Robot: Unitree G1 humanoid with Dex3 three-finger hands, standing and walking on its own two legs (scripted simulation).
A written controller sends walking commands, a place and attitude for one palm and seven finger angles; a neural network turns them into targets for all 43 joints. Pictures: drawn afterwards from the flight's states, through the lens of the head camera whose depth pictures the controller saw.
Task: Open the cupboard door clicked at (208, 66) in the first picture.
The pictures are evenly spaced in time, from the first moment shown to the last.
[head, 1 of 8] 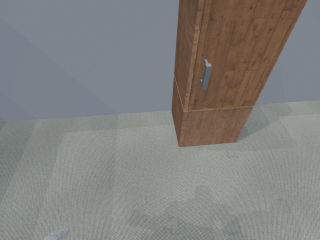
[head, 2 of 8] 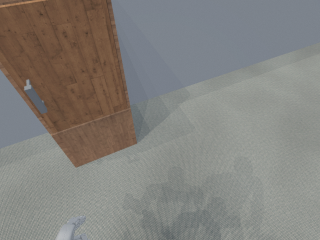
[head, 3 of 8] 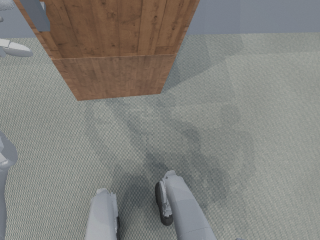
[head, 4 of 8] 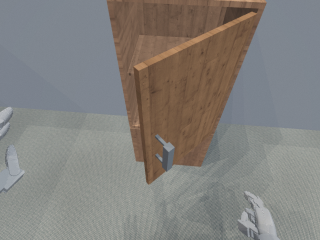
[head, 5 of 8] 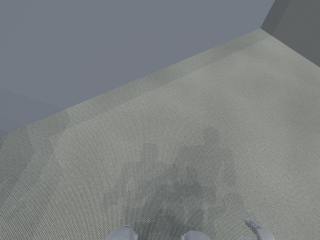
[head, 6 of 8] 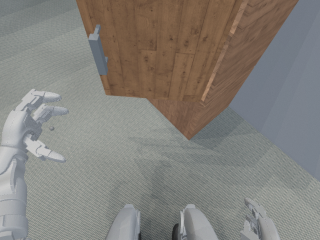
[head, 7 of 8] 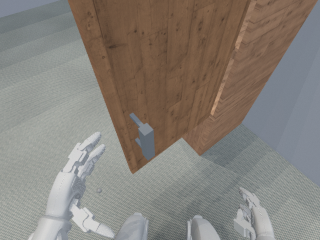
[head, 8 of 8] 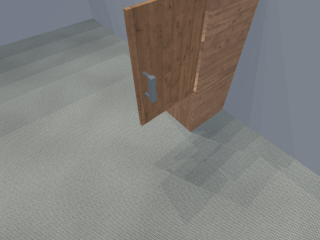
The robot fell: no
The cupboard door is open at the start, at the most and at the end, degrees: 0 93 92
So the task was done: yes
